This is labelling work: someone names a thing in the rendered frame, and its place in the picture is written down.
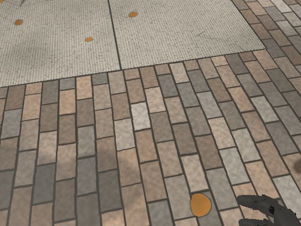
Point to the robot right hand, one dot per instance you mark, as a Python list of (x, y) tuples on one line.
[(271, 208)]

